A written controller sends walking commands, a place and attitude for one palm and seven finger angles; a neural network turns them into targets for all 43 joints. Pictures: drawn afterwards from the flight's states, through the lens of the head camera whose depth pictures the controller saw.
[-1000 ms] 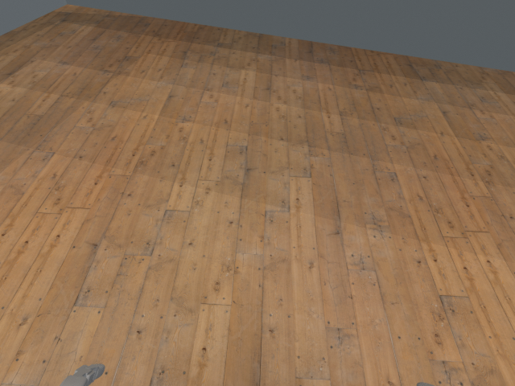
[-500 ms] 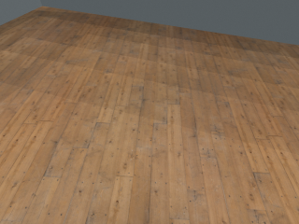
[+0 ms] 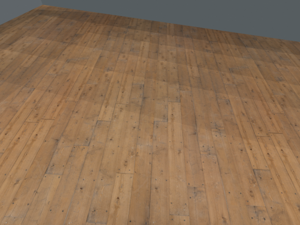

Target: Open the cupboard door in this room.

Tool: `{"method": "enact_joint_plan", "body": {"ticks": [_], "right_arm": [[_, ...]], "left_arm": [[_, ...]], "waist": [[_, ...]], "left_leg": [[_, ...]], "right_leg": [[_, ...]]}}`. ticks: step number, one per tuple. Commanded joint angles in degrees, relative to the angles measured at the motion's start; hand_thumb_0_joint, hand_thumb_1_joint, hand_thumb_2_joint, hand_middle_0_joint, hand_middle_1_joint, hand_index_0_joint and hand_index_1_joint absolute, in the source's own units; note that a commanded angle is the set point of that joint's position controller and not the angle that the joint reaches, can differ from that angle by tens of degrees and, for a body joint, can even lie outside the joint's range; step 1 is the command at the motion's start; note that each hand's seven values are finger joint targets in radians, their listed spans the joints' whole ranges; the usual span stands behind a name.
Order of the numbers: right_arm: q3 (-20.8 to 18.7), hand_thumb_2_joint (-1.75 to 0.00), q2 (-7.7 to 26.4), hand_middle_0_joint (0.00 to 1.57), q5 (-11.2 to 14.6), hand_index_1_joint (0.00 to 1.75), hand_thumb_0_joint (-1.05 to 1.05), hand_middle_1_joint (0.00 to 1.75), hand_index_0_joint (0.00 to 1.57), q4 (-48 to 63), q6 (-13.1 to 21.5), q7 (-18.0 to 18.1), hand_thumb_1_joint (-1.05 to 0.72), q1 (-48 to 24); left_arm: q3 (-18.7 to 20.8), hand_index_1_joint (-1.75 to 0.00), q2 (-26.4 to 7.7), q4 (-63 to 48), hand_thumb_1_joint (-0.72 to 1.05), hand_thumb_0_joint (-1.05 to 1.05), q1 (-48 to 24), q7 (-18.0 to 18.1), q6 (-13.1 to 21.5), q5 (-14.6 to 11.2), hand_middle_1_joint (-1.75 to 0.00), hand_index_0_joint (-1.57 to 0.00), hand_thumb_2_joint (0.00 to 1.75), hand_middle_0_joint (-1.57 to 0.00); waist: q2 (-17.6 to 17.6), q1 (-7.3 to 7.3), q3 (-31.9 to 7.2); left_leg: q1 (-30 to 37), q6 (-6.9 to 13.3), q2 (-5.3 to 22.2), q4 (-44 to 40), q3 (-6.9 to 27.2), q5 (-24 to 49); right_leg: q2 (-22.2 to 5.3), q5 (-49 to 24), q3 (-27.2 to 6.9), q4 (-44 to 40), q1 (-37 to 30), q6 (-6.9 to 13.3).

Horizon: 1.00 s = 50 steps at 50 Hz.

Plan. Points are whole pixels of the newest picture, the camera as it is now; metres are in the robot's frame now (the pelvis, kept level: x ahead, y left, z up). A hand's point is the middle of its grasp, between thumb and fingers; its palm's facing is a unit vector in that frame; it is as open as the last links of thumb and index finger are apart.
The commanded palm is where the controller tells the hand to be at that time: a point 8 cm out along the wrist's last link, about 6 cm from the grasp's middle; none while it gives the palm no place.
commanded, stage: turn or walk to find it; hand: left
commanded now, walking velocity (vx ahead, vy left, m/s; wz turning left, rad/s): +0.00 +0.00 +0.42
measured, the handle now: out of the picture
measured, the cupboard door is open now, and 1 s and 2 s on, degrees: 0 0 0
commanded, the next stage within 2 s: none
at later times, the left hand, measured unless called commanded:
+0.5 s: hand out of the picture +0.04 +0.23 -0.17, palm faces +0.14 -0.96 -0.22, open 7.3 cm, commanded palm none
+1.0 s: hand out of the picture -0.10 +0.16 -0.16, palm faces +0.43 -0.87 -0.26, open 7.3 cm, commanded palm none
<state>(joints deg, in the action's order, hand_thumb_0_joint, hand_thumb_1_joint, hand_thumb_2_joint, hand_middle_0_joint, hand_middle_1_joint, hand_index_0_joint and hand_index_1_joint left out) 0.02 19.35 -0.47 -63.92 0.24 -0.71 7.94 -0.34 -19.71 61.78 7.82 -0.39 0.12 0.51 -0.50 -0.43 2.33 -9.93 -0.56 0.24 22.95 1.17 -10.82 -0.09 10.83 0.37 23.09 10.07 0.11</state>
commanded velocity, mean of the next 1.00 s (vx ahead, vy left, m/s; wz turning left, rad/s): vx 0.00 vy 0.00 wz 0.42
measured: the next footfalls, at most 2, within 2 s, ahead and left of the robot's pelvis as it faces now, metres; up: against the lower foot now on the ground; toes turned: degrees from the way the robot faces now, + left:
right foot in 0.66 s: +0.01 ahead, -0.12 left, +0.00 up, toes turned +14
left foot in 1.12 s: -0.11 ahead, +0.10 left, +0.00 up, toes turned +32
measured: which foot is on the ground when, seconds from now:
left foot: down 0.00-0.66, up 0.68-1.00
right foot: down 0.00-0.28, up 0.30-0.64, down 0.66-1.00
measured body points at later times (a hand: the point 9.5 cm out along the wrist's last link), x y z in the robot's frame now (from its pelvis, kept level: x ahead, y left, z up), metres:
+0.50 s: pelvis -0.02 +0.02 +0.00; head +0.02 +0.04 +0.44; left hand +0.03 +0.28 -0.16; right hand +0.05 -0.21 -0.15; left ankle +0.02 +0.13 -0.74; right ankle -0.03 -0.13 -0.69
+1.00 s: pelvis -0.06 -0.03 +0.00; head -0.03 -0.04 +0.44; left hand -0.12 +0.20 -0.14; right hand +0.10 -0.26 -0.15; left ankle -0.14 +0.10 -0.68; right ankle -0.03 -0.13 -0.74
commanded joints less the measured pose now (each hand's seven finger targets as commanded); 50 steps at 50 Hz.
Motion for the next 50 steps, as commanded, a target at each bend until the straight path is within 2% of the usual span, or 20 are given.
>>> {"method": "enact_joint_plan", "body": {"ticks": [1,4,8,11,12,13,14,15,20,25,31,32,33,34,35,36,38,40,44,50], "right_arm": [[-1.58,-0.90,6.94,0.20,-0.35,0.30,0.00,0.30,0.20,4.61,0.26,0.78,-0.90,-1.05],[-1.33,-0.90,4.24,0.20,-0.41,0.30,0.00,0.30,0.20,5.44,-0.88,0.68,-0.90,0.79],[-2.37,-0.90,3.38,0.20,-0.32,0.30,0.00,0.30,0.20,7.06,-1.77,0.67,-0.90,3.51],[-2.95,-0.90,2.48,0.20,-0.14,0.30,0.00,0.30,0.20,7.51,-1.72,0.50,-0.90,5.92],[-3.14,-0.90,3.06,0.20,-0.31,0.30,0.00,0.30,0.20,7.81,-1.44,0.38,-0.90,6.90],[-3.63,-0.90,5.52,0.20,-0.72,0.30,0.00,0.30,0.20,8.30,-1.15,0.34,-0.90,7.53],[-4.28,-0.90,7.36,0.20,-0.93,0.30,0.00,0.30,0.20,8.55,-0.90,0.81,-0.90,8.44],[-4.50,-0.90,7.52,0.20,-0.58,0.30,0.00,0.30,0.20,8.69,-0.77,1.31,-0.90,8.61],[-4.86,-0.90,4.73,0.20,-0.58,0.30,0.00,0.30,0.20,10.50,-0.65,2.17,-0.90,6.63],[-5.62,-0.90,3.97,0.20,-0.88,0.30,0.00,0.30,0.20,10.36,-1.27,2.19,-0.90,9.77],[-6.48,-0.90,3.84,0.20,-0.77,0.30,0.00,0.30,0.20,12.44,-2.23,1.38,-0.90,6.34],[-6.42,-0.90,2.49,0.20,-0.49,0.30,0.00,0.30,0.20,13.15,-2.52,1.12,-0.90,5.34],[-6.07,-0.90,-0.58,0.20,-0.12,0.30,0.00,0.30,0.20,14.06,-2.76,0.81,-0.90,5.49],[-6.25,-0.90,-1.62,0.20,-0.62,0.30,0.00,0.30,0.20,15.31,-2.63,1.09,-0.90,4.46],[-6.90,-0.90,1.36,0.20,-1.16,0.30,0.00,0.30,0.20,15.13,-2.83,0.86,-0.90,3.69],[-6.85,-0.90,0.92,0.20,-1.21,0.30,0.00,0.30,0.20,13.57,-3.50,0.38,-0.90,5.00],[-6.58,-0.90,-0.34,0.20,-0.95,0.30,0.00,0.30,0.20,11.38,-3.73,-0.13,-0.90,7.28],[-6.24,-0.90,-1.17,0.20,-0.75,0.30,0.00,0.30,0.20,11.05,-3.62,-0.28,-0.90,7.82],[-5.37,-0.90,-1.32,0.20,-0.73,0.30,0.00,0.30,0.20,12.13,-3.72,-0.02,-0.90,3.04],[-4.01,-0.90,-2.67,0.20,0.02,0.30,0.00,0.30,0.20,13.15,-2.78,0.08,-0.90,-1.50]], "left_arm": [[2.09,-0.30,-7.71,-3.89,0.90,0.00,0.12,1.49,-0.06,0.08,-0.30,-0.20,0.90,-0.20],[2.07,-0.30,-6.68,-4.63,0.90,0.00,1.87,1.85,-0.95,0.16,-0.30,-0.20,0.90,-0.20],[3.03,-0.30,-7.92,-7.34,0.90,0.00,2.00,2.28,-1.21,0.50,-0.30,-0.20,0.90,-0.20],[3.28,-0.30,-6.98,-9.44,0.90,0.00,0.85,2.58,-1.40,0.71,-0.30,-0.20,0.90,-0.20],[3.30,-0.30,-5.75,-10.05,0.90,0.00,0.59,2.50,-1.64,0.61,-0.30,-0.20,0.90,-0.20],[3.01,-0.30,-3.23,-10.78,0.90,0.00,0.45,2.29,-1.96,0.35,-0.30,-0.20,0.90,-0.20],[2.84,-0.30,-1.85,-11.71,0.90,0.00,-0.87,2.42,-1.99,0.26,-0.30,-0.20,0.90,-0.20],[2.96,-0.30,-2.49,-12.02,0.90,0.00,-0.62,2.59,-2.03,0.51,-0.30,-0.20,0.90,-0.20],[3.52,-0.30,0.46,-11.02,0.90,0.00,1.96,1.85,-1.65,0.28,-0.30,-0.20,0.90,-0.20],[3.73,-0.30,2.42,-12.50,0.90,0.00,0.30,2.01,-1.68,-0.05,-0.30,-0.20,0.90,-0.20],[4.47,-0.30,1.69,-11.26,0.90,0.00,7.77,2.41,-1.58,-0.45,-0.30,-0.20,0.90,-0.20],[5.05,-0.30,0.02,-10.75,0.90,0.00,10.01,2.57,-1.34,-0.17,-0.30,-0.20,0.90,-0.20],[5.96,-0.30,-4.37,-10.94,0.90,0.00,11.12,2.91,-0.94,0.76,-0.30,-0.20,0.90,-0.20],[6.13,-0.30,-7.64,-12.64,0.90,0.00,8.11,3.00,-0.98,1.17,-0.30,-0.20,0.90,-0.20],[5.67,-0.30,-6.30,-14.23,0.90,0.00,4.46,3.24,-1.18,0.64,-0.30,-0.20,0.90,-0.20],[5.54,-0.30,-3.69,-14.84,0.90,0.00,0.95,3.31,-0.41,0.62,-0.30,-0.20,0.90,-0.20],[4.43,-0.30,-1.46,-14.74,0.90,0.00,-0.44,2.72,0.05,0.56,-0.30,-0.20,0.90,-0.20],[4.24,-0.30,-0.56,-14.05,0.90,0.00,1.89,2.70,0.53,0.65,-0.30,-0.20,0.90,-0.20],[4.46,-0.30,-1.52,-12.13,0.90,0.00,9.21,2.73,0.70,0.75,-0.30,-0.20,0.90,-0.20],[5.49,-0.30,-4.15,-10.26,0.90,0.00,12.63,2.67,0.25,1.47,-0.30,-0.20,0.90,-0.20]], "waist": [[-0.25,0.69,-3.09],[-2.35,0.80,-2.17],[-8.39,0.18,-3.46],[-6.19,-1.10,-3.55],[-1.74,-1.52,-3.93],[9.23,-1.82,-3.09],[16.24,-2.40,-1.62],[15.17,-1.83,-1.26],[8.79,-0.48,-6.81],[9.58,-2.32,-7.02],[9.65,0.86,-7.79],[6.28,1.93,-6.84],[-5.99,2.61,-5.99],[-16.99,2.91,-1.36],[-9.39,1.64,-0.02],[-11.43,-0.37,1.93],[-7.87,-2.10,4.31],[-6.87,-1.94,3.62],[-7.59,1.31,1.23],[-10.57,3.46,-2.64]], "left_leg": [[-4.34,1.67,5.15,-0.71,5.12,3.28],[-7.85,0.98,3.47,3.55,4.20,2.09],[-7.95,0.35,1.56,13.89,0.89,-3.69],[-4.73,0.56,2.60,10.55,0.82,-1.72],[-3.14,1.68,4.65,6.02,4.76,3.88],[-4.02,4.87,10.01,-0.37,16.12,8.70],[-4.01,9.83,15.86,-7.14,27.25,13.72],[-3.63,12.67,17.12,-7.72,28.85,15.97],[2.62,11.11,10.70,-2.93,19.65,17.42],[3.54,11.45,10.36,-3.27,23.73,17.23],[-6.19,6.97,5.56,-2.26,23.35,6.76],[-13.95,4.32,2.93,-0.11,20.57,-1.61],[-24.28,0.63,-2.66,11.95,12.50,-12.43],[-30.15,-2.02,-6.97,27.87,3.96,-19.34],[-25.05,-1.11,-3.22,36.06,6.30,-18.41],[-23.24,-0.85,-1.91,39.38,6.66,-14.57],[-22.27,-1.66,-1.31,45.67,3.40,-9.22],[-23.23,-2.38,-0.87,46.27,1.69,-7.17],[-23.75,-3.46,0.57,41.10,0.20,-9.70],[-15.51,-2.77,0.87,22.62,-3.96,-16.00]], "right_leg": [[-8.43,1.54,-5.86,-2.63,-0.34,0.79],[-10.92,2.31,-7.06,-2.73,0.70,1.50],[-16.94,-0.87,-8.96,-3.53,3.18,5.65],[-16.38,-4.33,-4.85,2.09,6.37,5.04],[-12.86,-1.32,-1.08,7.03,8.44,2.65],[-5.46,6.72,4.23,16.30,11.34,-1.14],[-0.61,19.89,4.26,26.93,14.83,-2.63],[-1.89,22.28,-0.28,33.68,16.59,-2.13],[-2.04,16.13,-0.95,35.30,18.13,-3.01],[-0.53,17.45,-0.85,25.81,14.83,-3.26],[1.33,7.41,0.73,4.34,-1.72,-2.26],[-1.18,4.48,-0.55,-2.10,-9.14,-1.39],[-13.35,12.27,-12.12,-8.67,-14.39,2.51],[-25.97,13.09,-25.40,-12.64,-6.40,7.93],[-26.66,11.32,-20.73,-12.08,3.72,9.07],[-21.66,11.63,-16.66,-12.67,7.46,7.53],[-16.23,2.61,-8.25,-9.49,7.89,6.42],[-15.15,-4.86,-4.50,-7.31,4.49,6.43],[-17.00,-13.11,-4.29,-4.83,-2.92,8.12],[-19.34,-28.00,-1.94,0.92,-7.22,9.20]]}}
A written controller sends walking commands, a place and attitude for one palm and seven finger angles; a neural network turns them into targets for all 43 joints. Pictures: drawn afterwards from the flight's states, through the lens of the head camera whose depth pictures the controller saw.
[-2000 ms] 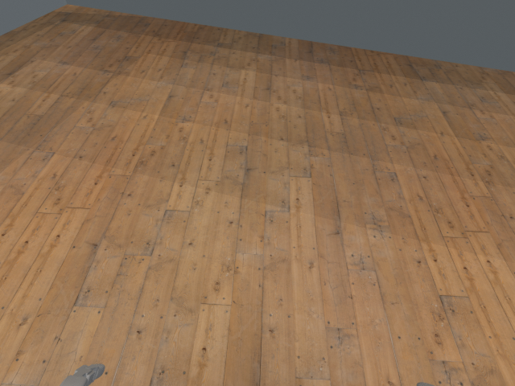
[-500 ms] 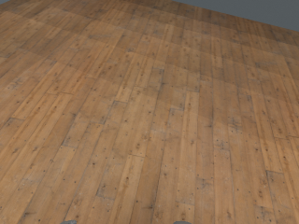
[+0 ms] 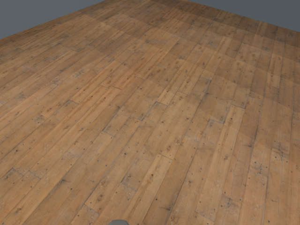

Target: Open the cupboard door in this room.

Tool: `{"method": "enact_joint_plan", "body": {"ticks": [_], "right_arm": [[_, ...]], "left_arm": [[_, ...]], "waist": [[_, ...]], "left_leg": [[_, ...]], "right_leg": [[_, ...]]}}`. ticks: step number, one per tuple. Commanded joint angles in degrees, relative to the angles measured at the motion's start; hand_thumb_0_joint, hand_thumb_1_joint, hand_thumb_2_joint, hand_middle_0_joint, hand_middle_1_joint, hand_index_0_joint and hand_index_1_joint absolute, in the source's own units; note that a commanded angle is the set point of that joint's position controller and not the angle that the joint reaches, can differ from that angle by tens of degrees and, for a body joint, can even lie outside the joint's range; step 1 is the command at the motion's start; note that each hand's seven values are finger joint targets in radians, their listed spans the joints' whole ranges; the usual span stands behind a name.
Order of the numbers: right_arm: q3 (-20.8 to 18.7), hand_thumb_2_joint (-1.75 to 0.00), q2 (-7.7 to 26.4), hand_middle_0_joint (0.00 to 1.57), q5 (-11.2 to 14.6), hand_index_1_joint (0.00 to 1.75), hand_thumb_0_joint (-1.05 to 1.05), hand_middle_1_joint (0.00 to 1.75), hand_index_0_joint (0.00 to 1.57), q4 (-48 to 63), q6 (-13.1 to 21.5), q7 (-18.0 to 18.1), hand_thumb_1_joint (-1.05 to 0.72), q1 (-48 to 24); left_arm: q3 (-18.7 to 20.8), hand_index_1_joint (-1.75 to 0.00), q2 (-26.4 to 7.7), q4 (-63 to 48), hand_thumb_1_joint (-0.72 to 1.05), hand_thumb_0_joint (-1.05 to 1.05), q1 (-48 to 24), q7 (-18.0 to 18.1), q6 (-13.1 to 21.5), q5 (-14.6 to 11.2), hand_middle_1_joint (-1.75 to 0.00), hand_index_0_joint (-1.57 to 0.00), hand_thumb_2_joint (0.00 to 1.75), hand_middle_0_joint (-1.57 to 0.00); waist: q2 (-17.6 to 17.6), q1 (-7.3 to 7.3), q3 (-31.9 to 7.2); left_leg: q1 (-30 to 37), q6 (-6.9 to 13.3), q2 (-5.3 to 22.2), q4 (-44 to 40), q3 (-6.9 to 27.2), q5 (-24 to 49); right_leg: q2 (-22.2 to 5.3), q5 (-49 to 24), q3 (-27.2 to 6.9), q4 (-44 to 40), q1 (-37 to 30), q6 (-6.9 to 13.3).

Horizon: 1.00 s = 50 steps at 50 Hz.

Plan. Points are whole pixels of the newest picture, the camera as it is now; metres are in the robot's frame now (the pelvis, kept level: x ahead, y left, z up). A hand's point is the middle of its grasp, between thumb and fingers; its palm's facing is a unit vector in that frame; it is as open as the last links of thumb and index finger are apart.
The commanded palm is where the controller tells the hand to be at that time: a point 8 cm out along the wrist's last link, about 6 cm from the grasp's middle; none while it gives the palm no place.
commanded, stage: turn or walk to find it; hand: left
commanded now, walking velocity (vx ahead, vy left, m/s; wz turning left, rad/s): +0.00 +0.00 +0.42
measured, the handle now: out of the picture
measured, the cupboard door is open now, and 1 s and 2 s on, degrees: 0 0 0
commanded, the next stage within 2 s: none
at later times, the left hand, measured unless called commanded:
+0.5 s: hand out of the picture +0.00 +0.24 -0.16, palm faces +0.22 -0.94 -0.26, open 7.3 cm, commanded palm none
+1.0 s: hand out of the picture -0.11 +0.18 -0.17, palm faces +0.45 -0.86 -0.24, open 7.3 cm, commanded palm none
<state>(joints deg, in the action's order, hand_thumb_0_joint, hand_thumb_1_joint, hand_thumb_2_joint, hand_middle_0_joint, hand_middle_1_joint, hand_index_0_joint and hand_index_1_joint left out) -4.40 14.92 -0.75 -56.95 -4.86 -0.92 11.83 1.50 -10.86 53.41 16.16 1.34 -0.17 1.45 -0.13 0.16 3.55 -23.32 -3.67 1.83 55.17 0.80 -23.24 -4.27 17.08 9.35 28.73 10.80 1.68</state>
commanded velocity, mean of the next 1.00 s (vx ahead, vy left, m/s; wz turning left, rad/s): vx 0.00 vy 0.00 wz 0.42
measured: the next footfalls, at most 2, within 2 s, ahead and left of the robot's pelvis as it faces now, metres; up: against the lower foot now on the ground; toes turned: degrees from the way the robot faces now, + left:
left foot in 0.12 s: +0.01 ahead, +0.15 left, +0.00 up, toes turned +7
right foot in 0.58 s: +0.02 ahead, -0.09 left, +0.00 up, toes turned +9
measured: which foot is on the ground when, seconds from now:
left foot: up 0.00-0.10, down 0.12-0.58, up 0.60-1.00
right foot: down 0.00-0.12, up 0.14-0.56, down 0.58-1.00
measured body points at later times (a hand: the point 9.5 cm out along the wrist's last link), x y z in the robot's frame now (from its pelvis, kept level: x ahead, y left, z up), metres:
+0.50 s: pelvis -0.04 +0.02 +0.00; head -0.02 +0.02 +0.45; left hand -0.01 +0.29 -0.14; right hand +0.08 -0.20 -0.15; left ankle -0.03 +0.14 -0.74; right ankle -0.01 -0.11 -0.71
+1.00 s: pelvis -0.07 -0.02 +0.00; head -0.05 -0.01 +0.45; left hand -0.13 +0.22 -0.15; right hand +0.07 -0.24 -0.15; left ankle -0.15 +0.10 -0.70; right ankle -0.02 -0.10 -0.74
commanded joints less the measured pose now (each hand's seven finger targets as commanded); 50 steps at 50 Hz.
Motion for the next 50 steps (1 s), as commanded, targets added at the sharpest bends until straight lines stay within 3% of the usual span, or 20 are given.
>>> {"method": "enact_joint_plan", "body": {"ticks": [1,4,5,6,7,8,9,13,20,25,27,28,29,30,31,33,36,45,48,50], "right_arm": [[0.52,-0.90,1.71,0.20,0.40,0.30,0.00,0.30,0.20,6.16,2.61,0.36,-0.90,-5.03],[0.41,-0.90,2.62,0.20,0.38,0.30,0.00,0.30,0.20,4.79,3.27,0.63,-0.90,-0.84],[-0.02,-0.90,4.93,0.20,0.31,0.30,0.00,0.30,0.20,4.14,3.81,0.56,-0.90,1.80],[-1.26,-0.90,10.53,0.20,-0.25,0.30,0.00,0.30,0.20,4.35,4.38,0.80,-0.90,3.25],[-1.96,-0.90,13.20,0.20,0.17,0.30,0.00,0.30,0.20,3.62,3.84,1.17,-0.90,5.57],[-1.70,-0.90,12.06,0.20,-0.14,0.30,0.00,0.30,0.20,3.28,3.56,1.42,-0.90,5.07],[-1.15,-0.90,9.83,0.20,-0.25,0.30,0.00,0.30,0.20,3.26,3.99,1.99,-0.90,3.44],[-0.36,-0.90,7.70,0.20,-0.17,0.30,0.00,0.30,0.20,5.56,4.25,2.15,-0.90,-2.58],[-1.06,-0.90,7.89,0.20,-0.52,0.30,0.00,0.30,0.20,5.64,3.91,1.85,-0.90,0.73],[-1.62,-0.90,8.29,0.20,-0.87,0.30,0.00,0.30,0.20,6.66,3.41,1.51,-0.90,-0.71],[-1.64,-0.90,7.63,0.20,-0.44,0.30,0.00,0.30,0.20,7.20,3.30,1.28,-0.90,-1.82],[-1.43,-0.90,5.13,0.20,-0.01,0.30,0.00,0.30,0.20,7.53,3.32,1.01,-0.90,-0.99],[-0.59,-0.90,0.72,0.20,0.23,0.30,0.00,0.30,0.20,8.98,3.28,0.87,-0.90,0.41],[-1.58,-0.90,4.04,0.20,-0.47,0.30,0.00,0.30,0.20,9.16,2.77,1.02,-0.90,-1.30],[-1.93,-0.90,4.55,0.20,-0.70,0.30,0.00,0.30,0.20,8.13,2.08,0.76,-0.90,-1.33],[-2.05,-0.90,3.80,0.20,-0.81,0.30,0.00,0.30,0.20,5.17,1.32,0.08,-0.90,1.46],[-1.66,-0.90,2.45,0.20,-0.82,0.30,0.00,0.30,0.20,3.16,1.25,-0.27,-0.90,4.69],[-0.32,-0.90,1.22,0.20,-0.25,0.30,0.00,0.30,0.20,4.10,1.71,0.11,-0.90,-2.18],[0.24,-0.90,0.54,0.20,0.17,0.30,0.00,0.30,0.20,4.34,2.37,0.30,-0.90,-2.57],[0.29,-0.90,0.60,0.20,0.33,0.30,0.00,0.30,0.20,3.98,2.64,0.49,-0.90,-0.32]], "left_arm": [[3.89,-0.30,-13.49,-1.79,0.90,0.00,4.43,0.95,0.42,0.64,-0.30,-0.20,0.90,-0.20],[4.03,-0.30,-13.57,-1.11,0.90,0.00,2.57,0.76,0.14,0.02,-0.30,-0.20,0.90,-0.20],[3.70,-0.30,-12.33,-1.37,0.90,0.00,1.80,0.61,-0.14,-0.42,-0.30,-0.20,0.90,-0.20],[3.25,-0.30,-8.76,-3.23,0.90,0.00,2.59,0.31,-0.56,-0.83,-0.30,-0.20,0.90,-0.20],[2.18,-0.30,-6.93,-4.69,0.90,0.00,-0.30,0.47,-1.03,-0.36,-0.30,-0.20,0.90,-0.20],[2.45,-0.30,-8.16,-4.41,0.90,0.00,-1.53,0.54,-1.69,-0.21,-0.30,-0.20,0.90,-0.20],[2.71,-0.30,-7.67,-3.45,0.90,0.00,-3.19,0.59,-2.11,-0.10,-0.30,-0.20,0.90,-0.20],[3.19,-0.30,-7.61,-1.39,0.90,0.00,-0.42,-0.52,-2.02,-0.34,-0.30,-0.20,0.90,-0.20],[3.18,-0.30,-6.77,-3.57,0.90,0.00,-4.65,-0.25,-2.02,-0.56,-0.30,-0.20,0.90,-0.20],[3.05,-0.30,-5.98,-4.14,0.90,0.00,-2.09,0.03,-1.31,-0.95,-0.30,-0.20,0.90,-0.20],[3.39,-0.30,-6.69,-3.35,0.90,0.00,1.72,0.24,-0.59,-0.94,-0.30,-0.20,0.90,-0.20],[3.93,-0.30,-9.40,-3.38,0.90,0.00,3.26,0.54,0.08,-0.43,-0.30,-0.20,0.90,-0.20],[5.07,-0.30,-15.61,-4.01,0.90,0.00,3.08,0.95,0.57,0.52,-0.30,-0.20,0.90,-0.20],[4.84,-0.30,-16.32,-4.95,0.90,0.00,2.25,0.97,0.10,-0.20,-0.30,-0.20,0.90,-0.20],[4.63,-0.30,-13.41,-5.53,0.90,0.00,-1.39,1.16,0.21,-0.18,-0.30,-0.20,0.90,-0.20],[3.47,-0.30,-10.65,-6.77,0.90,0.00,-6.86,0.83,0.23,-0.39,-0.30,-0.20,0.90,-0.20],[2.84,-0.30,-8.69,-6.53,0.90,0.00,-6.47,0.80,0.83,-0.40,-0.30,-0.20,0.90,-0.20],[3.88,-0.30,-11.02,-2.34,0.90,0.00,1.49,1.05,0.61,0.35,-0.30,-0.20,0.90,-0.20],[4.23,-0.30,-12.14,-1.50,0.90,0.00,2.14,0.88,0.33,0.50,-0.30,-0.20,0.90,-0.20],[4.40,-0.30,-12.48,-1.09,0.90,0.00,0.85,0.82,0.15,0.43,-0.30,-0.20,0.90,-0.20]], "waist": [[-11.51,2.86,-5.14],[-10.30,0.05,-7.34],[-4.71,-1.56,-9.20],[11.77,-2.18,-10.57],[16.26,-3.38,-9.67],[9.87,-3.26,-8.05],[13.62,-3.08,-6.14],[9.53,-0.09,-3.27],[9.32,-2.01,-2.17],[9.57,-0.52,-4.08],[7.15,1.60,-6.00],[0.07,2.30,-7.37],[-18.29,2.19,-6.16],[-15.32,3.12,-5.42],[-13.09,1.44,-3.62],[-8.11,-1.44,0.31],[-7.70,-2.02,-0.74],[-8.80,2.51,-3.00],[-10.29,3.06,-5.13],[-10.43,1.59,-6.03]], "left_leg": [[0.05,0.74,-1.13,-13.07,-4.28,-3.55],[10.69,1.75,-1.78,-27.46,-5.82,7.89],[18.68,2.73,0.97,-34.16,-2.79,16.83],[28.09,7.96,14.89,-35.74,13.53,34.28],[26.29,14.21,21.57,-34.63,19.01,51.19],[22.58,15.94,21.09,-34.08,14.31,47.24],[18.45,14.23,16.92,-35.55,13.30,43.32],[14.77,11.95,10.72,-36.28,8.23,33.27],[13.52,13.68,11.00,-37.49,14.11,25.87],[9.49,13.14,9.70,-34.71,17.71,25.62],[3.99,10.27,6.93,-30.23,15.89,21.23],[-2.15,7.05,2.78,-23.58,12.43,13.36],[-12.71,2.33,-5.94,-8.58,2.24,-5.16],[-9.75,2.34,-4.02,1.95,3.85,-9.64],[-8.69,2.71,-2.66,7.65,5.98,-6.02],[-8.11,1.97,-1.78,14.62,3.74,1.12],[-8.20,0.41,-0.89,15.24,1.29,5.95],[-4.48,-0.42,1.17,-3.52,-2.43,-3.11],[0.07,0.52,0.11,-11.13,-4.71,-4.12],[3.78,1.04,0.07,-16.66,-5.59,-1.84]], "right_leg": [[-15.18,-36.44,-10.61,-3.29,-8.43,7.27],[-13.48,-33.53,-6.82,2.12,-4.51,3.10],[-11.41,-26.69,-3.86,8.76,0.52,0.29],[-4.49,0.52,-0.26,19.48,15.65,-4.07],[-1.38,20.43,-3.47,27.67,20.50,-5.48],[-2.38,18.38,-6.40,32.55,19.42,-4.90],[-2.72,14.79,-8.45,33.43,19.61,-5.17],[-1.55,5.97,-7.49,35.20,18.66,-5.99],[-0.11,7.77,-7.54,24.12,15.97,-6.49],[2.57,5.72,-6.92,10.05,6.46,-5.31],[2.26,-3.50,-6.56,-2.16,-3.45,-5.05],[-3.69,-4.12,-12.20,-9.38,-10.25,-3.66],[-19.75,-5.39,-29.82,-14.27,-12.97,2.09],[-24.41,-8.60,-29.68,-14.71,-3.57,6.27],[-20.49,-2.55,-25.42,-15.94,1.32,6.48],[-14.53,1.08,-17.93,-15.85,5.57,4.05],[-11.57,-5.51,-10.43,-13.91,2.25,3.10],[-16.60,-18.56,-9.66,-10.01,-6.25,7.12],[-16.94,-25.93,-8.72,-6.87,-6.86,7.38],[-17.25,-25.97,-7.38,-4.70,-5.76,6.24]]}}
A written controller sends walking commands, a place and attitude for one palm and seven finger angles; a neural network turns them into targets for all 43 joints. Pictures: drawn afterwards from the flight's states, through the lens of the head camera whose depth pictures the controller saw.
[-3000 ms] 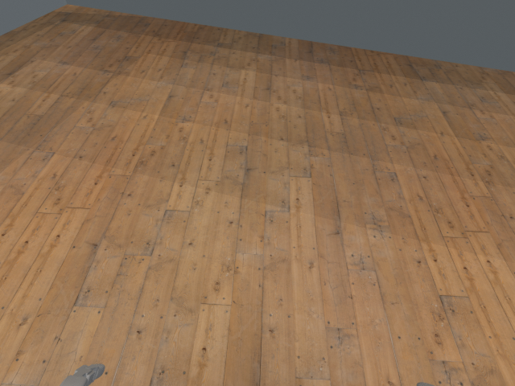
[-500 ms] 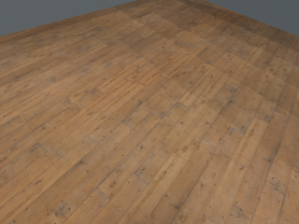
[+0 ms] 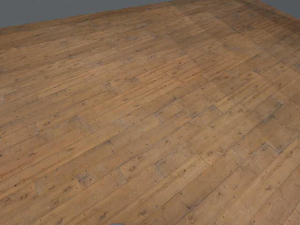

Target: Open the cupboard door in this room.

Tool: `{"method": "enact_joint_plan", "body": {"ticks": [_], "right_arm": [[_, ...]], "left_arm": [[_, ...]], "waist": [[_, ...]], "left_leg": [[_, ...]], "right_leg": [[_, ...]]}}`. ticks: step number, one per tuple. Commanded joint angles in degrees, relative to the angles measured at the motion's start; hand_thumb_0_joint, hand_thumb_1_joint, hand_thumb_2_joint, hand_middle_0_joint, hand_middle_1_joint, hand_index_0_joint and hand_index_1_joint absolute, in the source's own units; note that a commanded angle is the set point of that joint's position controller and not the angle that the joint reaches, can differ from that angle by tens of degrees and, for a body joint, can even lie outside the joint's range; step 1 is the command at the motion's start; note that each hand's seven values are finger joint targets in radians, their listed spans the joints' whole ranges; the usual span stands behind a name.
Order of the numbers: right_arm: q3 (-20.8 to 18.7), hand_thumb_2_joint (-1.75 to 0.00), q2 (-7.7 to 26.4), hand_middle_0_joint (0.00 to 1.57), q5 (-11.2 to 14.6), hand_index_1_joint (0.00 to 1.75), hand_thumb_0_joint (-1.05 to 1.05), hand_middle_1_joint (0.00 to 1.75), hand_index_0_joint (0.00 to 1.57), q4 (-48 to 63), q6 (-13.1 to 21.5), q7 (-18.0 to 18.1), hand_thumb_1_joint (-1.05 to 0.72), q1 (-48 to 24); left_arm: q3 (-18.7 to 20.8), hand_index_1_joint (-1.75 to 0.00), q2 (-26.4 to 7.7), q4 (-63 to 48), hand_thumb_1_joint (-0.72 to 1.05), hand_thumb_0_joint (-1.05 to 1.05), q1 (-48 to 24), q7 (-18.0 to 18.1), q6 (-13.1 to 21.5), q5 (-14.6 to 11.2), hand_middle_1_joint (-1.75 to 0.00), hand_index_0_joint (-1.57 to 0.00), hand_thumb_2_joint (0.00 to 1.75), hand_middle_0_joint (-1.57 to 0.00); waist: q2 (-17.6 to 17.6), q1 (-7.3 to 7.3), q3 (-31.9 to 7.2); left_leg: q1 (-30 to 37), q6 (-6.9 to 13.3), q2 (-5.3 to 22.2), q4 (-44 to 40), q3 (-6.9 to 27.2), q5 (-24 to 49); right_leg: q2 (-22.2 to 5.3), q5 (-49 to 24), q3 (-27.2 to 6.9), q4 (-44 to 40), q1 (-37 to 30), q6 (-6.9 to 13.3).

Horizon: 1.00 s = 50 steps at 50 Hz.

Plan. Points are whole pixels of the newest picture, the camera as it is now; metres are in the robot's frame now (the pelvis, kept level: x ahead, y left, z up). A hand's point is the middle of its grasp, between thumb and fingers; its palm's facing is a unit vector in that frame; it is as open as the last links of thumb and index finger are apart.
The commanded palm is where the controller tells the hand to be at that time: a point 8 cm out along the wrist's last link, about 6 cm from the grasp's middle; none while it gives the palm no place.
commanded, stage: turn or walk to find it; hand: left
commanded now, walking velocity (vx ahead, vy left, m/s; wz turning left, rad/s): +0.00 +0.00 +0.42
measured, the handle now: out of the picture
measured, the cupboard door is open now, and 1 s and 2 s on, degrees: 0 0 0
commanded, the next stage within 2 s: none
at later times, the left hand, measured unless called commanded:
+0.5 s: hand out of the picture +0.01 +0.23 -0.16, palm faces +0.22 -0.94 -0.26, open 7.3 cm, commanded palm none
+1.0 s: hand out of the picture -0.12 +0.20 -0.18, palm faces +0.46 -0.86 -0.22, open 7.3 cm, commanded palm none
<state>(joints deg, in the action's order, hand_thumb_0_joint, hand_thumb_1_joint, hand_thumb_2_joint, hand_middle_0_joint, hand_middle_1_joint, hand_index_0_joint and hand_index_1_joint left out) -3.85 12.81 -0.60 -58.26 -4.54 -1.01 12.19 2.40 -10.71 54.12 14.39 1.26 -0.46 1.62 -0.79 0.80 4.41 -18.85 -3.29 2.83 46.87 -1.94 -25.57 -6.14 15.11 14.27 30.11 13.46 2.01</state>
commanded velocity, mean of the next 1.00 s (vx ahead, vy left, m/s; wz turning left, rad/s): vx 0.00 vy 0.00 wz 0.42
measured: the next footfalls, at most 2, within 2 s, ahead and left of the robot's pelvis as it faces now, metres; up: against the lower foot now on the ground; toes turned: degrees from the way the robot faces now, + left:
left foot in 0.08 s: +0.02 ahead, +0.14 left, +0.00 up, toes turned +7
right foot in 0.54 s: +0.01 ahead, -0.10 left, +0.00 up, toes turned +9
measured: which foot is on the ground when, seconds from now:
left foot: up 0.00-0.06, down 0.08-0.56, up 0.58-1.00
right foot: down 0.00-0.08, up 0.10-0.52, down 0.54-1.00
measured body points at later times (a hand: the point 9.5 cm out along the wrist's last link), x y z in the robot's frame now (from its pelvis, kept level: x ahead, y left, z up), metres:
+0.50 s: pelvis -0.04 +0.01 +0.00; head +0.00 +0.01 +0.45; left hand +0.00 +0.28 -0.14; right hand +0.07 -0.21 -0.15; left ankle -0.02 +0.13 -0.74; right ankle -0.02 -0.11 -0.72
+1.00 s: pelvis -0.07 +0.00 -0.01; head -0.04 +0.03 +0.44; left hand -0.14 +0.24 -0.16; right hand +0.11 -0.20 -0.15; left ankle -0.13 +0.11 -0.73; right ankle -0.02 -0.10 -0.74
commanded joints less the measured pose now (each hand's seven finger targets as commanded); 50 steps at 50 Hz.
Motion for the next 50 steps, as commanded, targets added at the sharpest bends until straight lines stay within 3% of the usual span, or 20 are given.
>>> {"method": "enact_joint_plan", "body": {"ticks": [1,2,3,4,5,8,11,19,23,25,26,27,28,29,30,32,36,46,49,50], "right_arm": [[-0.24,-0.90,3.03,0.20,0.07,0.30,0.00,0.30,0.20,5.00,2.55,0.69,-0.90,0.94],[-0.36,-0.90,3.91,0.20,-0.03,0.30,0.00,0.30,0.20,4.38,2.90,0.67,-0.90,2.89],[-1.02,-0.90,6.98,0.20,-0.25,0.30,0.00,0.30,0.20,4.11,3.38,0.71,-0.90,4.50],[-2.18,-0.90,12.16,0.20,-0.67,0.30,0.00,0.30,0.20,4.68,3.61,1.02,-0.90,5.76],[-2.46,-0.90,13.75,0.20,-0.61,0.30,0.00,0.30,0.20,4.21,3.07,1.25,-0.90,6.64],[-1.28,-0.90,9.98,0.20,-0.69,0.30,0.00,0.30,0.20,5.99,3.43,2.29,-0.90,-1.52],[-0.96,-0.90,9.08,0.20,-0.43,0.30,0.00,0.30,0.20,7.05,4.03,2.33,-0.90,-2.66],[-1.83,-0.90,10.11,0.20,-0.84,0.30,0.00,0.30,0.20,6.65,3.60,2.10,-0.90,1.40],[-2.26,-0.90,10.42,0.20,-1.05,0.30,0.00,0.30,0.20,7.37,3.19,1.78,-0.90,-0.07],[-2.31,-0.90,9.98,0.20,-0.64,0.30,0.00,0.30,0.20,7.62,3.11,1.55,-0.90,-0.72],[-2.22,-0.90,8.72,0.20,-0.32,0.30,0.00,0.30,0.20,7.98,3.18,1.37,-0.90,-1.02],[-1.80,-0.90,5.52,0.20,0.22,0.30,0.00,0.30,0.20,8.62,3.23,1.02,-0.90,-0.22],[-1.48,-0.90,3.70,0.20,-0.15,0.30,0.00,0.30,0.20,10.28,3.15,1.02,-0.90,-1.43],[-2.27,-0.90,6.51,0.20,-0.66,0.30,0.00,0.30,0.20,9.86,2.54,1.00,-0.90,-2.22],[-2.55,-0.90,6.53,0.20,-0.90,0.30,0.00,0.30,0.20,8.65,1.68,0.82,-0.90,-0.92],[-2.52,-0.90,5.78,0.20,-0.89,0.30,0.00,0.30,0.20,5.85,1.06,0.18,-0.90,1.29],[-2.07,-0.90,4.55,0.20,-0.82,0.30,0.00,0.30,0.20,4.68,0.95,-0.14,-0.90,1.61],[-0.41,-0.90,3.02,0.20,0.05,0.30,0.00,0.30,0.20,6.39,2.10,0.30,-0.90,-3.92],[-0.41,-0.90,4.01,0.20,-0.02,0.30,0.00,0.30,0.20,5.33,2.82,0.44,-0.90,0.33],[-0.88,-0.90,6.34,0.20,-0.09,0.30,0.00,0.30,0.20,4.98,3.36,0.34,-0.90,2.36]], "left_arm": [[3.48,-0.30,-12.66,-1.71,0.90,0.00,1.89,0.83,0.28,0.06,-0.30,-0.20,0.90,-0.20],[3.44,-0.30,-12.11,-1.80,0.90,0.00,1.11,0.72,-0.04,-0.35,-0.30,-0.20,0.90,-0.20],[3.07,-0.30,-10.06,-2.38,0.90,0.00,1.28,0.49,-0.53,-0.85,-0.30,-0.20,0.90,-0.20],[2.21,-0.30,-6.37,-4.55,0.90,0.00,0.04,0.06,-0.91,-1.06,-0.30,-0.20,0.90,-0.20],[1.70,-0.30,-7.14,-5.78,0.90,0.00,-3.82,0.19,-1.55,-0.38,-0.30,-0.20,0.90,-0.20],[2.73,-0.30,-7.93,-3.29,0.90,0.00,-3.13,-0.37,-2.17,-0.18,-0.30,-0.20,0.90,-0.20],[2.61,-0.30,-7.58,-1.76,0.90,0.00,-0.05,-0.77,-1.85,-0.33,-0.30,-0.20,0.90,-0.20],[2.18,-0.30,-6.11,-4.42,0.90,0.00,-4.57,-0.24,-1.63,-0.77,-0.30,-0.20,0.90,-0.20],[2.00,-0.30,-5.58,-4.55,0.90,0.00,-2.03,0.05,-1.06,-1.18,-0.30,-0.20,0.90,-0.20],[2.10,-0.30,-6.35,-3.94,0.90,0.00,0.78,0.21,-0.44,-1.26,-0.30,-0.20,0.90,-0.20],[2.44,-0.30,-7.43,-3.67,0.90,0.00,2.79,0.44,0.09,-1.10,-0.30,-0.20,0.90,-0.20],[3.22,-0.30,-11.67,-3.63,0.90,0.00,4.04,0.85,0.67,-0.31,-0.30,-0.20,0.90,-0.20],[3.88,-0.30,-15.94,-4.23,0.90,0.00,3.42,1.00,0.72,0.09,-0.30,-0.20,0.90,-0.20],[3.39,-0.30,-14.75,-4.94,0.90,0.00,2.59,1.07,0.47,-0.34,-0.30,-0.20,0.90,-0.20],[3.46,-0.30,-12.01,-5.37,0.90,0.00,-1.24,1.45,0.78,-0.49,-0.30,-0.20,0.90,-0.20],[2.25,-0.30,-9.89,-6.50,0.90,0.00,-6.10,0.96,0.74,-0.56,-0.30,-0.20,0.90,-0.20],[1.93,-0.30,-8.95,-5.63,0.90,0.00,-2.93,0.91,1.20,-0.49,-0.30,-0.20,0.90,-0.20],[3.42,-0.30,-12.80,-2.48,0.90,0.00,2.57,0.83,0.57,0.33,-0.30,-0.20,0.90,-0.20],[3.41,-0.30,-12.91,-2.03,0.90,0.00,0.66,0.55,0.13,-0.23,-0.30,-0.20,0.90,-0.20],[3.18,-0.30,-11.57,-2.24,0.90,0.00,0.77,0.42,-0.24,-0.75,-0.30,-0.20,0.90,-0.20]], "waist": [[-8.61,-0.22,-7.47],[-6.56,-1.65,-7.92],[3.04,-2.73,-8.50],[19.36,-3.60,-6.19],[15.52,-4.72,-4.75],[13.42,-1.72,-1.48],[9.20,-0.68,-3.61],[9.32,-3.10,-4.80],[9.92,-1.82,-7.00],[8.32,-0.24,-8.36],[5.28,0.88,-9.72],[-5.65,1.31,-10.49],[-17.67,1.98,-7.45],[-10.43,2.00,-6.81],[-14.15,-0.06,-5.06],[-7.06,-2.54,-0.84],[-6.77,-1.57,-0.70],[-10.42,1.93,-5.25],[-8.56,-0.88,-7.54],[-1.55,-2.17,-8.82]], "left_leg": [[2.89,0.95,-1.03,-13.34,-3.49,4.87],[8.89,1.61,-0.62,-20.33,-2.98,11.54],[15.10,3.61,4.27,-25.68,4.15,16.15],[17.26,9.76,17.51,-29.87,22.10,30.57],[12.20,13.63,20.76,-30.81,21.77,32.07],[6.89,11.74,12.94,-31.32,14.98,23.31],[9.10,11.31,9.76,-30.10,11.30,28.24],[11.63,13.67,10.40,-28.69,18.13,29.35],[8.74,13.03,8.98,-26.17,20.33,31.77],[4.99,10.87,6.76,-22.86,19.67,30.93],[0.87,8.37,4.37,-19.67,18.04,26.21],[-9.17,4.59,-1.24,-10.90,11.74,13.17],[-16.12,1.57,-7.31,1.40,4.37,-6.02],[-13.67,2.01,-4.78,11.27,7.10,-6.48],[-13.79,1.99,-3.35,15.86,8.60,-3.67],[-13.31,1.03,-2.36,22.35,6.09,3.30],[-13.65,-0.61,-1.32,21.73,3.72,7.07],[-4.06,-0.06,-0.68,-3.23,-2.06,-0.99],[5.27,0.99,-1.55,-17.77,-3.53,10.17],[13.11,1.89,0.94,-24.44,-0.40,18.24]], "right_leg": [[-14.84,-22.21,-10.64,-4.04,-6.50,4.35],[-13.61,-17.35,-8.31,-0.75,-2.02,1.78],[-9.47,-7.57,-5.10,7.06,5.44,-1.48],[-1.57,15.97,-2.83,18.66,18.98,-5.98],[-0.84,19.91,-8.25,26.84,17.77,-5.42],[-1.05,10.19,-12.74,33.80,18.48,-5.46],[-0.02,6.32,-12.26,33.34,17.00,-6.37],[1.93,10.73,-12.61,20.32,13.60,-6.80],[4.23,8.97,-11.96,9.28,5.59,-5.78],[4.74,1.16,-11.59,-1.36,-2.20,-5.48],[2.53,-3.87,-12.92,-9.09,-8.79,-5.07],[-8.44,-4.50,-23.15,-13.55,-16.80,-1.92],[-20.39,-12.34,-34.51,-14.74,-14.08,4.34],[-21.37,-12.02,-31.40,-14.62,-6.96,7.44],[-18.02,-9.01,-28.50,-15.78,-3.71,6.65],[-12.26,-6.27,-20.57,-14.85,-0.40,4.50],[-10.59,-9.78,-14.93,-14.00,-3.12,3.49],[-15.06,-27.09,-12.41,-6.57,-9.20,6.35],[-12.95,-24.16,-7.96,-0.23,-6.34,2.13],[-10.98,-17.55,-5.84,6.64,-0.46,-0.67]]}}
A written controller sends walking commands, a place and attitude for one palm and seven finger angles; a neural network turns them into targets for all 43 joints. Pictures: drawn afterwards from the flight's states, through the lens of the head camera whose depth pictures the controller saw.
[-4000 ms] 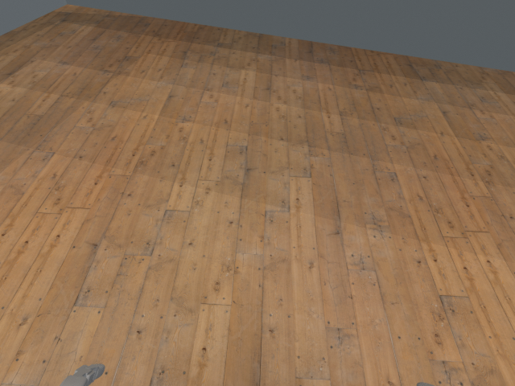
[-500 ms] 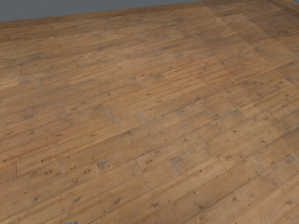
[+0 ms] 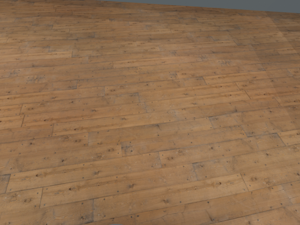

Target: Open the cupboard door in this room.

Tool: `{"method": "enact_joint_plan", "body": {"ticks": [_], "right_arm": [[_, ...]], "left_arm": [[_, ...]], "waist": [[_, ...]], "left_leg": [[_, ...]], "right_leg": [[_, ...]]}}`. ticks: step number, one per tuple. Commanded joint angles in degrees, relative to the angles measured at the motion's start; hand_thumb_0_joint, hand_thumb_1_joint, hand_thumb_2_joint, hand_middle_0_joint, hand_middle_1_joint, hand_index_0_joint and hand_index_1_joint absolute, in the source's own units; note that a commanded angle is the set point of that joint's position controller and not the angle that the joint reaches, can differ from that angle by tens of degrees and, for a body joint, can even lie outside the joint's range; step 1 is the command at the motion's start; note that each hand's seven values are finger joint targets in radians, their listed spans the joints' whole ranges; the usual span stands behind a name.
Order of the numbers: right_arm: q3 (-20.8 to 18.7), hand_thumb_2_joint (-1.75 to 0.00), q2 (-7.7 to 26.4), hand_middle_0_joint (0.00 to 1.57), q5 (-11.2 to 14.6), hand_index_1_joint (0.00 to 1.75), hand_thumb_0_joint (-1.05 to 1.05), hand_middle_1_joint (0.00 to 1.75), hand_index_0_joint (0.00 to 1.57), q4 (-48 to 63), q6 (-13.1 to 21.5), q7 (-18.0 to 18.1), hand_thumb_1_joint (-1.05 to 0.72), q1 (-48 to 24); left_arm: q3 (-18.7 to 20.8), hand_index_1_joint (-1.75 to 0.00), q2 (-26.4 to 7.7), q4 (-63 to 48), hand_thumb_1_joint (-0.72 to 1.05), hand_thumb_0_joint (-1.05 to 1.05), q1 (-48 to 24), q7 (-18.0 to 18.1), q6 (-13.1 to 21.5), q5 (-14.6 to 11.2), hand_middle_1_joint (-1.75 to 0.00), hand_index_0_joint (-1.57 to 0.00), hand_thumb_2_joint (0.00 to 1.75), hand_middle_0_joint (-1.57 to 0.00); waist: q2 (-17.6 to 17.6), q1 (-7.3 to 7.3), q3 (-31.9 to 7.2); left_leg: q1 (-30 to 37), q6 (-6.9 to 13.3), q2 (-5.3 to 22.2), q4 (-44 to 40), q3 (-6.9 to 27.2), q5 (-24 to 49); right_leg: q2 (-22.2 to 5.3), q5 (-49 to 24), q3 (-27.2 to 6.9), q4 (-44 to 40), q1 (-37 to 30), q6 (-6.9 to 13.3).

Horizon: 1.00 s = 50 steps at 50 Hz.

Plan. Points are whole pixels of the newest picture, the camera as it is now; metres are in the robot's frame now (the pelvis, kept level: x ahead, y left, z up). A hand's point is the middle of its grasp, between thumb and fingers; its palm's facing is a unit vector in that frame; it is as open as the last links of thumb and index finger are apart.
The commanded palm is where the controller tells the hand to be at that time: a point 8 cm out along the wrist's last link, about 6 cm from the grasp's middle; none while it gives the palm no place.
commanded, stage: turn or walk to find it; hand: left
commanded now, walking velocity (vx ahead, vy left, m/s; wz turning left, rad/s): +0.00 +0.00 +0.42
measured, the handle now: out of the picture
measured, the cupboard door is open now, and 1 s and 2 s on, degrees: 0 0 0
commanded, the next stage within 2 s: none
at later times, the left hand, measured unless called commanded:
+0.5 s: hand out of the picture +0.05 +0.22 -0.14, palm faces +0.19 -0.94 -0.27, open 7.3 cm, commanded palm none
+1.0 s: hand out of the picture -0.11 +0.17 -0.16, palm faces +0.45 -0.86 -0.25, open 7.3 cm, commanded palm none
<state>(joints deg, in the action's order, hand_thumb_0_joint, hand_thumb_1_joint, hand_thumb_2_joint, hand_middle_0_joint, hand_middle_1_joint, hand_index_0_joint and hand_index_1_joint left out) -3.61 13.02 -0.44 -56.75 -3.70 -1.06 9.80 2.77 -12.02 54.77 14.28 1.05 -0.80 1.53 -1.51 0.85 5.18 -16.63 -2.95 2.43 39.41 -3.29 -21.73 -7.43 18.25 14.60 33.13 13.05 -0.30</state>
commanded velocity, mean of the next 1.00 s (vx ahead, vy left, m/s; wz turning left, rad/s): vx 0.00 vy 0.00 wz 0.42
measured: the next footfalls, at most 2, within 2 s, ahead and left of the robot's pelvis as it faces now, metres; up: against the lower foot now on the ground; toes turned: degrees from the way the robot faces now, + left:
left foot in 0.02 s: +0.03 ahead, +0.12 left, +0.00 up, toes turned +5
right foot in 0.54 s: +0.03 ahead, -0.11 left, +0.00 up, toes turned +9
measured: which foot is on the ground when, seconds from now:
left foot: up 0.00-0.00, down 0.02-0.54, up 0.56-1.00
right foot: down 0.00-0.02, up 0.04-0.52, down 0.54-1.00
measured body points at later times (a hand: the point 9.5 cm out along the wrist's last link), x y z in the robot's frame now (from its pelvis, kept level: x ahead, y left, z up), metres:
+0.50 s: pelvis -0.03 +0.00 +0.01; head +0.00 -0.01 +0.45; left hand +0.04 +0.27 -0.12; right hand +0.06 -0.23 -0.15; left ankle -0.01 +0.12 -0.73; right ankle -0.02 -0.12 -0.72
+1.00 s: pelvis -0.06 -0.03 +0.01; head -0.03 -0.02 +0.45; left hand -0.14 +0.21 -0.14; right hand +0.11 -0.24 -0.14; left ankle -0.14 +0.09 -0.70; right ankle -0.01 -0.11 -0.73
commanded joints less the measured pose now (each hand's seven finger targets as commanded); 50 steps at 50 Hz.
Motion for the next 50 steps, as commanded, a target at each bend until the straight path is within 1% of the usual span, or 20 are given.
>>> {"method": "enact_joint_plan", "body": {"ticks": [1,2,3,4,5,8,19,22,24,25,26,27,28,29,31,34,40,46,48,50], "right_arm": [[-2.30,-0.90,11.75,0.20,-0.74,0.30,0.00,0.30,0.20,3.69,3.15,0.67,-0.90,6.83],[-2.93,-0.90,14.64,0.20,-0.53,0.30,0.00,0.30,0.20,2.99,2.67,1.18,-0.90,9.10],[-2.72,-0.90,13.94,0.20,-0.81,0.30,0.00,0.30,0.20,2.97,2.43,1.51,-0.90,8.12],[-2.11,-0.90,11.74,0.20,-0.84,0.30,0.00,0.30,0.20,3.13,2.89,2.07,-0.90,6.21],[-1.66,-0.90,10.30,0.20,-0.80,0.30,0.00,0.30,0.20,4.03,2.80,2.36,-0.90,3.07],[-1.08,-0.90,9.22,0.20,-0.57,0.30,0.00,0.30,0.20,5.26,3.35,2.39,-0.90,1.53],[-2.11,-0.90,9.72,0.20,-1.09,0.30,0.00,0.30,0.20,5.58,2.74,1.99,-0.90,4.48],[-2.26,-0.90,9.86,0.20,-1.25,0.30,0.00,0.30,0.20,5.92,2.46,1.79,-0.90,3.75],[-2.43,-0.90,9.65,0.20,-0.97,0.30,0.00,0.30,0.20,6.15,2.40,1.65,-0.90,2.69],[-2.41,-0.90,8.90,0.20,-0.54,0.30,0.00,0.30,0.20,6.38,2.40,1.45,-0.90,1.91],[-2.08,-0.90,5.95,0.20,-0.08,0.30,0.00,0.30,0.20,6.85,2.42,1.14,-0.90,2.83],[-1.52,-0.90,2.68,0.20,-0.15,0.30,0.00,0.30,0.20,8.55,2.46,1.02,-0.90,2.80],[-2.47,-0.90,6.30,0.20,-0.80,0.30,0.00,0.30,0.20,8.23,1.76,1.15,-0.90,1.56],[-2.79,-0.90,6.46,0.20,-1.12,0.30,0.00,0.30,0.20,6.75,0.87,0.83,-0.90,2.82],[-2.84,-0.90,5.78,0.20,-1.15,0.30,0.00,0.30,0.20,4.20,0.11,0.20,-0.90,4.55],[-2.40,-0.90,4.54,0.20,-1.04,0.30,0.00,0.30,0.20,2.91,0.05,0.00,-0.90,6.65],[-1.84,-0.90,4.46,0.20,-0.92,0.30,0.00,0.30,0.20,3.57,0.05,0.21,-0.90,1.92],[-0.69,-0.90,3.01,0.20,-0.20,0.30,0.00,0.30,0.20,4.74,0.88,0.34,-0.90,-1.68],[-0.52,-0.90,3.06,0.20,0.00,0.30,0.00,0.30,0.20,4.55,1.18,0.48,-0.90,-0.34],[-0.51,-0.90,3.45,0.20,0.02,0.30,0.00,0.30,0.20,4.14,1.69,0.58,-0.90,1.99]], "left_arm": [[2.31,-0.30,-6.61,-4.66,0.90,0.00,1.54,0.33,-0.26,-1.05,-0.30,-0.20,0.90,-0.20],[1.18,-0.30,-5.23,-6.49,0.90,0.00,-1.77,0.47,-0.81,-0.63,-0.30,-0.20,0.90,-0.20],[1.49,-0.30,-6.29,-6.25,0.90,0.00,-2.88,0.48,-1.34,-0.51,-0.30,-0.20,0.90,-0.20],[1.76,-0.30,-5.86,-5.16,0.90,0.00,-3.96,0.53,-1.72,-0.27,-0.30,-0.20,0.90,-0.20],[2.07,-0.30,-6.69,-4.53,0.90,0.00,-3.68,0.20,-1.75,-0.36,-0.30,-0.20,0.90,-0.20],[2.14,-0.30,-6.49,-3.06,0.90,0.00,-1.81,-0.45,-1.28,-0.41,-0.30,-0.20,0.90,-0.20],[1.64,-0.30,-5.02,-5.97,0.90,0.00,-6.12,0.10,-1.28,-0.78,-0.30,-0.20,0.90,-0.20],[1.49,-0.30,-4.56,-6.20,0.90,0.00,-4.28,0.27,-0.80,-1.12,-0.30,-0.20,0.90,-0.20],[1.61,-0.30,-4.92,-5.31,0.90,0.00,-0.98,0.45,-0.27,-1.31,-0.30,-0.20,0.90,-0.20],[1.82,-0.30,-6.07,-4.91,0.90,0.00,1.18,0.59,0.20,-1.20,-0.30,-0.20,0.90,-0.20],[2.54,-0.30,-9.40,-4.73,0.90,0.00,3.05,0.94,0.86,-0.54,-0.30,-0.20,0.90,-0.20],[3.48,-0.30,-14.48,-5.21,0.90,0.00,2.78,1.20,1.08,0.19,-0.30,-0.20,0.90,-0.20],[3.01,-0.30,-14.06,-6.13,0.90,0.00,1.81,1.29,0.69,-0.40,-0.30,-0.20,0.90,-0.20],[2.89,-0.30,-11.32,-6.99,0.90,0.00,-2.45,1.46,0.96,-0.48,-0.30,-0.20,0.90,-0.20],[1.81,-0.30,-8.73,-7.86,0.90,0.00,-7.19,1.15,0.84,-0.65,-0.30,-0.20,0.90,-0.20],[1.37,-0.30,-7.29,-7.03,0.90,0.00,-4.97,0.97,1.60,-0.71,-0.30,-0.20,0.90,-0.20],[1.83,-0.30,-8.04,-4.42,0.90,0.00,1.13,1.20,1.64,-0.29,-0.30,-0.20,0.90,-0.20],[2.73,-0.30,-10.93,-2.52,0.90,0.00,3.35,0.99,1.08,0.39,-0.30,-0.20,0.90,-0.20],[2.92,-0.30,-11.70,-2.22,0.90,0.00,2.49,0.86,0.87,0.33,-0.30,-0.20,0.90,-0.20],[2.93,-0.30,-11.43,-1.89,0.90,0.00,1.26,0.75,0.62,0.09,-0.30,-0.20,0.90,-0.20]], "waist": [[15.99,-3.21,-10.89],[19.21,-4.54,-9.81],[13.03,-4.17,-8.52],[16.81,-3.70,-7.26],[15.77,-2.51,-5.87],[9.59,-1.44,-5.94],[10.04,-3.24,-6.09],[10.88,-2.35,-7.58],[9.25,-0.56,-9.10],[7.10,0.72,-9.78],[-1.54,1.29,-11.35],[-17.46,1.67,-9.15],[-11.79,2.01,-8.09],[-11.49,-0.25,-5.38],[-5.75,-2.73,-0.74],[-5.78,-2.60,-1.62],[-6.53,0.43,-2.95],[-8.90,2.16,-5.51],[-9.71,1.43,-6.69],[-8.89,-0.28,-8.02]], "left_leg": [[18.16,7.16,14.88,-19.77,19.05,32.07],[15.73,13.16,21.24,-20.16,23.96,45.07],[12.50,14.68,20.98,-19.86,20.11,40.08],[9.97,12.44,16.48,-20.97,18.17,36.86],[9.16,11.61,14.64,-20.69,16.73,32.76],[10.08,10.54,10.48,-20.49,12.74,35.18],[8.71,13.19,10.51,-21.04,20.93,26.31],[6.16,12.83,9.53,-19.42,22.92,27.79],[2.97,11.11,7.63,-16.25,22.46,27.56],[-1.22,8.79,5.41,-13.60,20.92,23.42],[-9.71,5.17,0.75,-6.26,16.05,12.02],[-19.06,1.23,-7.17,6.65,6.50,-8.31],[-16.31,1.51,-4.78,17.26,8.47,-11.07],[-15.47,1.57,-3.47,23.04,10.38,-6.94],[-14.68,0.91,-2.31,29.42,7.95,-0.48],[-15.97,-0.70,-1.69,30.73,6.01,3.86],[-15.84,-1.95,0.18,23.00,4.64,0.28],[-7.82,-0.73,-0.17,6.86,0.38,-5.44],[-4.35,-0.13,-0.85,2.84,-0.96,-4.18],[1.26,0.46,-1.09,-6.82,-1.76,1.90]], "right_leg": [[-2.02,2.47,-3.28,15.00,13.68,-2.85],[1.09,19.95,-7.70,23.67,17.59,-3.91],[0.14,17.35,-11.08,28.83,16.79,-3.07],[-0.12,13.46,-13.13,29.84,17.57,-3.24],[-0.11,9.99,-13.37,31.71,18.37,-3.40],[1.15,4.20,-13.03,32.11,17.72,-4.07],[3.44,7.42,-13.42,16.42,12.66,-4.38],[5.25,6.59,-13.15,7.71,6.54,-3.43],[6.02,-0.35,-12.57,-2.22,-0.62,-3.08],[4.91,-6.41,-13.06,-9.99,-7.03,-2.87],[-3.89,-6.22,-21.07,-16.07,-15.53,-0.63],[-17.92,-11.28,-35.09,-18.12,-16.02,5.63],[-20.78,-11.25,-33.70,-18.57,-6.73,9.37],[-16.71,-4.24,-29.89,-20.57,-1.28,8.73],[-11.11,-3.20,-22.75,-19.82,2.79,6.13],[-8.62,-10.20,-15.97,-17.90,-1.47,5.37],[-11.66,-16.94,-15.76,-16.32,-7.78,7.49],[-13.75,-26.51,-14.08,-11.94,-8.71,9.21],[-13.89,-27.13,-12.85,-10.46,-7.85,8.71],[-12.94,-25.55,-10.62,-6.46,-6.24,6.22]]}}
